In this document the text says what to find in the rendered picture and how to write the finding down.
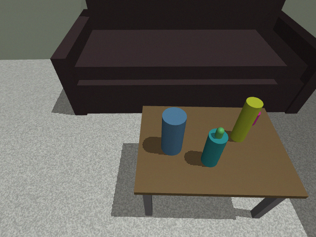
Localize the coffee table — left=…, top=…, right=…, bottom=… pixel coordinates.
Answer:
left=134, top=106, right=309, bottom=219

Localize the sofa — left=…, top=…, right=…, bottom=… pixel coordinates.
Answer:
left=50, top=0, right=316, bottom=115

